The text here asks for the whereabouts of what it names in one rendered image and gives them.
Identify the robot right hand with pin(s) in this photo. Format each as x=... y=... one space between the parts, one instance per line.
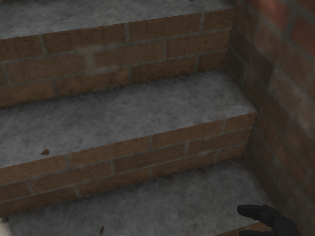
x=269 y=216

